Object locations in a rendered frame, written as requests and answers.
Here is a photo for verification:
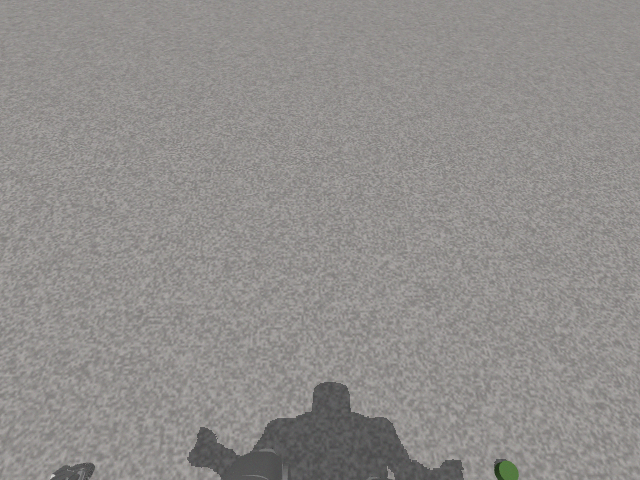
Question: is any tin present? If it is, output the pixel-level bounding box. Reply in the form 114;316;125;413
494;461;519;480

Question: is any left robot hand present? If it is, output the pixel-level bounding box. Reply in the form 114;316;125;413
50;463;95;480

